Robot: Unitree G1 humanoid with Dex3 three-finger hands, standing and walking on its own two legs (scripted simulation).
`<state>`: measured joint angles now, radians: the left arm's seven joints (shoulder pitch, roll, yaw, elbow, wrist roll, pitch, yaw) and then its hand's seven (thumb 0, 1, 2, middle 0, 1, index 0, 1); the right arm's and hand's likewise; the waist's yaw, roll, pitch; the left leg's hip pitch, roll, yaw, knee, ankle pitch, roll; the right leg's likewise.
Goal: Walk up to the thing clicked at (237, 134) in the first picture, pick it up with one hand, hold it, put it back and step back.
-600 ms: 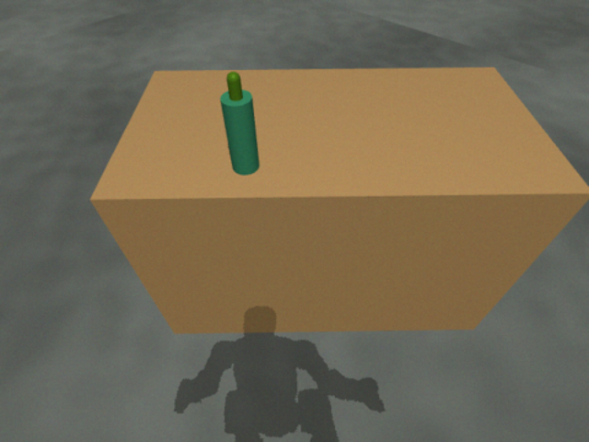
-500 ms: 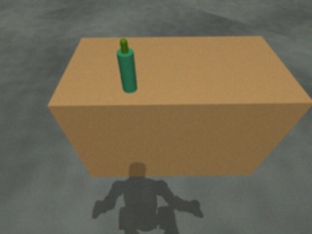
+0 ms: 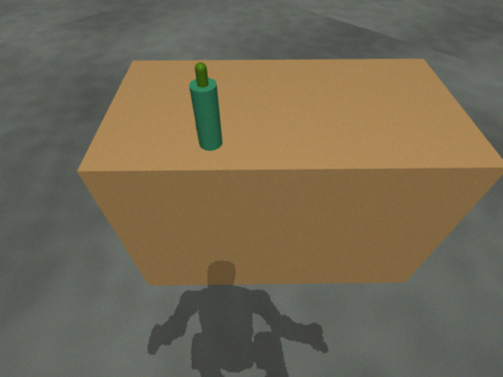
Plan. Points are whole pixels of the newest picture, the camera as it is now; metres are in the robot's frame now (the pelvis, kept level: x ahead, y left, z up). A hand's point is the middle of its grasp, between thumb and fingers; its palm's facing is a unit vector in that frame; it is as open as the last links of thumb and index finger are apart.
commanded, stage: stand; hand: left
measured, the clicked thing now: (206, 107) +0.70 +0.12 +0.03
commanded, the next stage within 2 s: walk up in 0.52 s
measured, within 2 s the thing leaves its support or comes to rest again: neither
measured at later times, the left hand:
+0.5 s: hand out of the picture +0.07 +0.25 -0.16, palm faces -0.03 -0.94 -0.35, open 7.4 cm
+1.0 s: hand out of the picture +0.14 +0.18 -0.15, palm faces +0.00 -0.93 -0.37, open 7.4 cm
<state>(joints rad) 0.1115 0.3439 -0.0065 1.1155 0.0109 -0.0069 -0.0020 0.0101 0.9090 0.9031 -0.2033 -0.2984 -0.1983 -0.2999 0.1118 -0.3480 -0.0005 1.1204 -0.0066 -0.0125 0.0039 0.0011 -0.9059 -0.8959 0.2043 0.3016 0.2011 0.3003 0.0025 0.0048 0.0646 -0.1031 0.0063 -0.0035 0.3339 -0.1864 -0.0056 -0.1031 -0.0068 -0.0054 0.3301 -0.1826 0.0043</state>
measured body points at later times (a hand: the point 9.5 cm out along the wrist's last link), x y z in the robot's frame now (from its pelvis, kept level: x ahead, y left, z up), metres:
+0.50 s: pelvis +0.00 +0.00 +0.00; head +0.01 +0.00 +0.45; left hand +0.08 +0.30 -0.13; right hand +0.08 -0.30 -0.13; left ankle +0.00 +0.12 -0.75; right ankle +0.00 -0.12 -0.75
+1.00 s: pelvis +0.10 -0.09 -0.02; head +0.11 -0.10 +0.43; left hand +0.14 +0.23 -0.12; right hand +0.14 -0.43 -0.14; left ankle +0.11 +0.04 -0.69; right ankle +0.13 -0.21 -0.75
